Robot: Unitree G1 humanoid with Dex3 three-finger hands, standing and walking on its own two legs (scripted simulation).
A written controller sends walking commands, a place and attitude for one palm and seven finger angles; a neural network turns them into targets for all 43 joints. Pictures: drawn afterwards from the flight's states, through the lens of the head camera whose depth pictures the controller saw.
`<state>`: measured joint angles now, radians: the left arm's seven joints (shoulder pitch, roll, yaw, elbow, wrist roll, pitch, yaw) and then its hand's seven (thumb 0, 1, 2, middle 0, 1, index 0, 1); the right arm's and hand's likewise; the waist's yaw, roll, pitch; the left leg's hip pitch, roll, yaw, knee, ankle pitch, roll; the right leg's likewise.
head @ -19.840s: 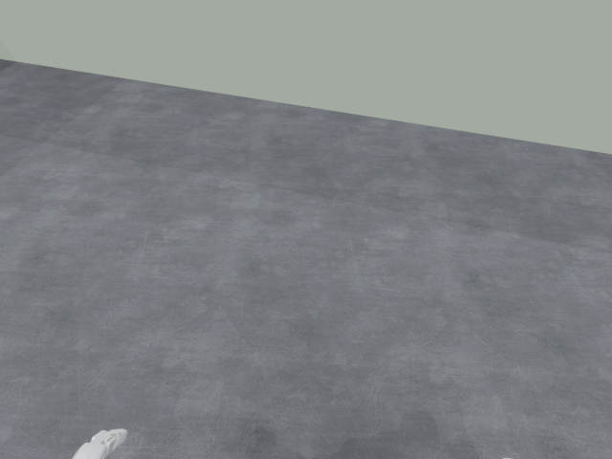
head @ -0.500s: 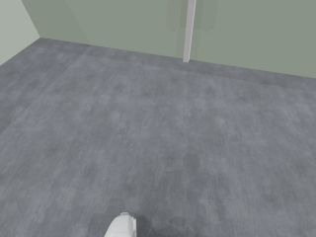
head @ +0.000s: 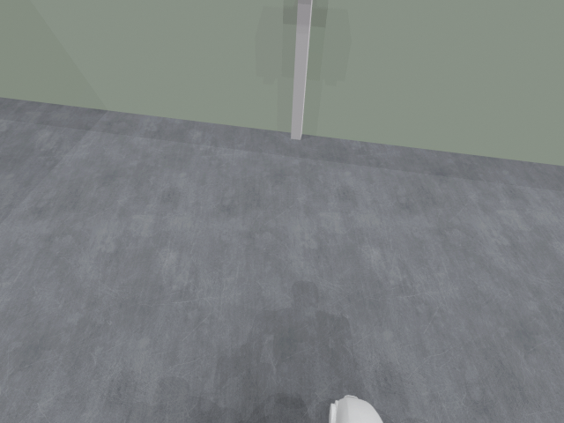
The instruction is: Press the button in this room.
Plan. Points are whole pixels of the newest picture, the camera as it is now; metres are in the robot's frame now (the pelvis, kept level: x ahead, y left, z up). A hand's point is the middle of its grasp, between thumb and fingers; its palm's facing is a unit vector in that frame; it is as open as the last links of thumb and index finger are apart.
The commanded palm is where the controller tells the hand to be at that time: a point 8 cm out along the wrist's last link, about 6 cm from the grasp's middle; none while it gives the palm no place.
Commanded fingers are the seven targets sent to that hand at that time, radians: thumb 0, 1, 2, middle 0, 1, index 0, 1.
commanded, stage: turn or walk to find it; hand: left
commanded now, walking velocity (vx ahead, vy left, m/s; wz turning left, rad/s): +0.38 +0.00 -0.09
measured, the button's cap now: out of the picture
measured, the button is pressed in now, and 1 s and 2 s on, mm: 0 0 0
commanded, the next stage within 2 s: stand and wait in 0.92 s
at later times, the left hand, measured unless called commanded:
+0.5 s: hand (228, 371) +0.24 +0.11 -0.16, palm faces +0.07 -0.96 -0.25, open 7.1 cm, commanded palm none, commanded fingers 0.00 0.90 0.90 -0.20 -0.30 -0.20 -0.30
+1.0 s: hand (218, 300) +0.38 +0.15 -0.18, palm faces +0.07 -0.98 -0.16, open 7.4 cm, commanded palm none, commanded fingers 0.00 0.90 0.90 -0.20 -0.30 -0.20 -0.30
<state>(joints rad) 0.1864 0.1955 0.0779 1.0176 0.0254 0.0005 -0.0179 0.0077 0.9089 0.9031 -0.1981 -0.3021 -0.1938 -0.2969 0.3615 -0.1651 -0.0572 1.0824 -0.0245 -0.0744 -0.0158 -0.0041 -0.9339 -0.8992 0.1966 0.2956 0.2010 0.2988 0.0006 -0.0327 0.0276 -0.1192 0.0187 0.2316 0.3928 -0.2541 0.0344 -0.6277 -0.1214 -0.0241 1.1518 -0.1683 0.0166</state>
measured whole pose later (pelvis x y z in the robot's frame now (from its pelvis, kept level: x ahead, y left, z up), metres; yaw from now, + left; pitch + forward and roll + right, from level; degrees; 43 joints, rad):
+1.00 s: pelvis +0.40 -0.02 +0.00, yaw +0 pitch -2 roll +0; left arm 0.30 0.16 0.05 1.13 0.02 -0.03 0.00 0.01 0.91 0.90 -0.20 -0.30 -0.20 -0.30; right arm 0.20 -0.17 -0.07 1.03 -0.02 -0.09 -0.02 -0.02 -0.95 -0.90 0.20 0.30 0.20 0.30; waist 0.02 -0.02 0.08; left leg -0.21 0.04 0.21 0.49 -0.25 0.06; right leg -0.48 -0.12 -0.06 1.19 -0.32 0.01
